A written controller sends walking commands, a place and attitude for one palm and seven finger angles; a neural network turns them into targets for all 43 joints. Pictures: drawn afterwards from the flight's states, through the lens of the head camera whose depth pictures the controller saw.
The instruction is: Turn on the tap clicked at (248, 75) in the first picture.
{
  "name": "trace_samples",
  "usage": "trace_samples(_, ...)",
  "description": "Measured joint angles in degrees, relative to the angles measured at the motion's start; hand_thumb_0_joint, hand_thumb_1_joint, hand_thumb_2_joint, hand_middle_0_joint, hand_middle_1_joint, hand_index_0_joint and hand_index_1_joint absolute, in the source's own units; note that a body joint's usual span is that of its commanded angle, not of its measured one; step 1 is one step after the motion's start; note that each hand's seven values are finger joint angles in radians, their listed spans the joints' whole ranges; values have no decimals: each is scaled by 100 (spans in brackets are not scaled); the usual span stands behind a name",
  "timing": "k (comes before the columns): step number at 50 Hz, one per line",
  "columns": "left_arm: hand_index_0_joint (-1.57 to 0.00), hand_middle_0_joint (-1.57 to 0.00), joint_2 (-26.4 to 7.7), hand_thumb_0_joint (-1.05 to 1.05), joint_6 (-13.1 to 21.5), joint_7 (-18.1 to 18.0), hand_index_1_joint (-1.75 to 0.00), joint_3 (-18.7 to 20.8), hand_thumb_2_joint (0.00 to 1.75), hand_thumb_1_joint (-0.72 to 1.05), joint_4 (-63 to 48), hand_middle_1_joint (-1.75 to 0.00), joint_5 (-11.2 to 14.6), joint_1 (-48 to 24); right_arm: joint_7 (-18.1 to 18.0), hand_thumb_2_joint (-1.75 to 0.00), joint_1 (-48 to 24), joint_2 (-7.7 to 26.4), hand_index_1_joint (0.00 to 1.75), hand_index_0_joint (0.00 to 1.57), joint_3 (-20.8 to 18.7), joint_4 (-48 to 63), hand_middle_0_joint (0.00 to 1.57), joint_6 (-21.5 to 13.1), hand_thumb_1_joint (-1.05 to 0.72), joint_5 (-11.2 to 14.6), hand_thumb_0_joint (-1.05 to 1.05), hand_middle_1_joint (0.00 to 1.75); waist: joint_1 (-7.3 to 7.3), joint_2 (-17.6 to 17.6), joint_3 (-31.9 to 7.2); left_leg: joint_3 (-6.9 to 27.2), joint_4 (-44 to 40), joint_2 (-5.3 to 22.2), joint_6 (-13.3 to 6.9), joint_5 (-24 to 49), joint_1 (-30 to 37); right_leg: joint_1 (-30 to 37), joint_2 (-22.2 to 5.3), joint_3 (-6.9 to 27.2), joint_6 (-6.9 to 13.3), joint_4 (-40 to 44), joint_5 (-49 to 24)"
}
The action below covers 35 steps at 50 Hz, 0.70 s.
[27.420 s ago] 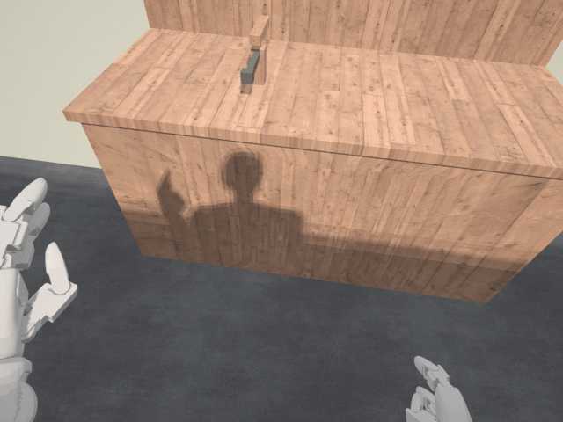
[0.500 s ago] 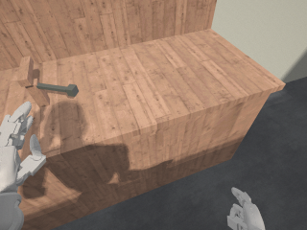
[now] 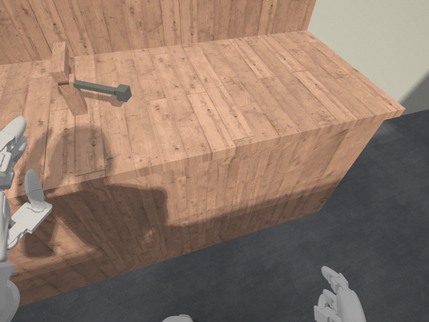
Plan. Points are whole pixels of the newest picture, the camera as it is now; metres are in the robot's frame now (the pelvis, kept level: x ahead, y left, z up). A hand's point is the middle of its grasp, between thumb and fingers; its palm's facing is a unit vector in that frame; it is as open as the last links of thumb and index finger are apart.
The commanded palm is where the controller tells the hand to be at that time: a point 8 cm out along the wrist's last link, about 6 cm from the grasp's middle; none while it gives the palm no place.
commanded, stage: step back with the hand held close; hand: left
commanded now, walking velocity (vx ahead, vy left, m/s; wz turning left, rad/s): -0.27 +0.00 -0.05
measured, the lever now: (123, 93) +0.57 +0.26 +0.10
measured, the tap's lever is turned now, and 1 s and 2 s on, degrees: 57 57 57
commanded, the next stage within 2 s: stop stepping back and stand still in 0.54 s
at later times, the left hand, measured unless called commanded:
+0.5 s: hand out of the picture +0.13 +0.27 +0.18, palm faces +0.44 -0.85 -0.29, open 7.4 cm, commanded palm +0.08 +0.29 +0.19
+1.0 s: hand out of the picture +0.02 +0.23 +0.16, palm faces +0.31 -0.90 -0.32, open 7.4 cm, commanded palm -0.04 +0.28 +0.19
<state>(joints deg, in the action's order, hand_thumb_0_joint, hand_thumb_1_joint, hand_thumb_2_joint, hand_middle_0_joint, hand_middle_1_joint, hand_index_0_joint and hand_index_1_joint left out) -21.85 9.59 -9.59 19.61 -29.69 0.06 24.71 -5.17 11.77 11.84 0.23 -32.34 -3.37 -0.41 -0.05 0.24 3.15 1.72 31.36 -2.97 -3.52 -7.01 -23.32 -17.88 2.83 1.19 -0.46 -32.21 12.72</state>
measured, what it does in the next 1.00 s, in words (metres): walks backwards: right foot, then left foot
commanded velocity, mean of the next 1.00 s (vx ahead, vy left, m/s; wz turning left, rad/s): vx -0.14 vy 0.00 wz -0.05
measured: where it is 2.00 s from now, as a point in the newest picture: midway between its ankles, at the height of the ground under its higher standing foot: outside the picture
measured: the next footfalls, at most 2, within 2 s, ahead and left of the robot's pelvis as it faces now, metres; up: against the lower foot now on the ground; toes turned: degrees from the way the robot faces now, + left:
right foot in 0.62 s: -0.18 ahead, -0.07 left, +0.00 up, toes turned -4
left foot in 0.80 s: -0.07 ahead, +0.08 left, +0.00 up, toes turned -3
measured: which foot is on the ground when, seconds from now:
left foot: down 0.00-0.62, up 0.64-0.78, down 0.80-1.00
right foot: down 0.00-0.28, up 0.30-0.60, down 0.62-1.00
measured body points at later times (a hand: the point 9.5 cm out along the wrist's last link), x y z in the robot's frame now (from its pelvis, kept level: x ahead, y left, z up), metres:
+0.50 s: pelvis -0.09 +0.02 +0.01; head -0.07 +0.06 +0.45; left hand +0.10 +0.31 +0.20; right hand +0.09 -0.20 -0.06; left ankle +0.05 +0.09 -0.73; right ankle -0.18 -0.13 -0.67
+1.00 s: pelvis -0.22 +0.01 +0.01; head -0.23 +0.03 +0.46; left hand +0.00 +0.28 +0.18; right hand -0.10 -0.25 -0.07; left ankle -0.12 +0.08 -0.73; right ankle -0.23 -0.07 -0.72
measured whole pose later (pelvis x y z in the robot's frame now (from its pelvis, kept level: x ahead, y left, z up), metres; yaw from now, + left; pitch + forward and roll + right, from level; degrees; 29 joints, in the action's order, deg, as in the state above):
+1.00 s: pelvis -0.22 +0.01 +0.01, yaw -5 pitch -2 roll +1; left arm -20.9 4.3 -9.6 18.5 -26.5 3.7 25.9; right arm -3.8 13.4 11.8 0.0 -36.3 -5.4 -0.6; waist 2.4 -3.1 0.0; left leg -4.3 25.5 -2.9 -3.0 -6.9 -18.6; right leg -13.2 2.0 -0.4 1.3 -35.3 25.8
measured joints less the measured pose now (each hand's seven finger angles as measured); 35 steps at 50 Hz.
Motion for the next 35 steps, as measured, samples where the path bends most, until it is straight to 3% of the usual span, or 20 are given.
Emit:
trace_samples(5,-21,-21,114,2,57,-9,-30,124,90,89,-55,-31,56,66,72,-90,-142,-22,30,20,-15,-121,21,-56,-90,-11,2,30,-72,114,67,-7,139,120,70,7,-183,-94,111,15,67,26,-99)
trace_samples(9,-21,-20,178,2,14,-19,-30,-98,90,89,-160,-30,122,83,97,-90,-181,-31,30,20,-30,-236,21,-44,-90,34,2,30,-81,59,39,-53,634,151,270,-905,-437,-158,71,-44,76,64,-193)
trace_samples(12,-21,-21,160,2,-17,-11,-30,-218,90,89,-309,-31,143,55,104,-90,-174,-22,30,20,-33,-299,21,10,-90,30,2,30,-32,-84,-37,-91,958,183,358,-1057,-313,-276,-21,-65,28,-9,-223)
trace_samples(15,-21,-21,-9,2,-4,13,-30,-129,90,89,-418,-31,158,-77,57,-90,-210,-7,30,20,-40,-213,21,25,-90,19,2,30,49,-188,1,-143,628,190,115,-258,-296,-538,-94,-92,-51,-267,-103)
trace_samples(17,-21,-21,-135,2,26,17,-30,62,90,89,-354,-31,143,-148,48,-90,-311,-73,30,20,-70,-201,21,-23,-90,-32,2,30,10,-216,125,-206,555,204,-13,-188,-313,-746,46,119,-46,-1117,556)
trace_samples(19,-21,-21,-196,2,6,13,-30,234,90,89,-291,-31,127,-139,81,-90,-325,-168,30,20,-93,-204,21,-103,-90,-96,2,30,7,-152,125,-178,330,272,-44,-59,-314,-801,233,214,-44,-2086,898)
trace_samples(21,-21,-21,-186,2,-45,-24,-30,325,90,89,-336,-31,176,-99,126,-90,-290,-267,30,20,-76,-239,20,-186,-90,-99,2,30,-74,-133,47,-197,-8,361,-20,190,-287,-614,279,196,-53,-2441,1133)
trace_samples(25,-21,-20,70,2,-194,-99,-30,166,90,89,-467,-30,289,-24,227,-90,-282,-392,30,20,47,-338,21,-247,-90,-75,2,30,-243,-128,-186,-346,-744,551,42,700,-211,104,178,64,-11,-1865,1504)
trace_samples(30,-21,-20,186,2,-339,-33,-30,-213,90,89,-329,-30,385,-289,271,-90,-475,-435,30,20,163,-337,21,-226,-90,-96,2,30,-188,-100,-358,-419,-1393,589,231,1253,-412,1060,118,-137,237,50,1435)
trace_samples(31,-21,-20,72,2,-318,-15,-30,-165,90,89,-359,-30,405,-296,281,-90,-558,-467,30,20,182,-300,21,-191,-90,-89,1,30,-204,-246,-356,-544,-1239,529,332,1108,-586,1199,-24,-93,382,572,1186)
trace_samples(33,-21,-20,45,2,-219,65,-30,-209,90,89,-325,-30,398,-301,248,-90,-714,-396,30,20,181,-396,21,-106,-90,-57,1,30,-199,-123,-215,-428,-200,575,552,-119,-958,1132,15,-57,152,614,924)
trace_samples(35,-21,-20,-78,2,-156,157,-30,-222,90,89,-372,-30,359,-117,215,-90,-583,-346,30,20,181,-492,21,-25,-90,-29,1,30,-171,-161,-279,-325,1022,408,616,-1072,-1113,1087,-25,13,98,554,881)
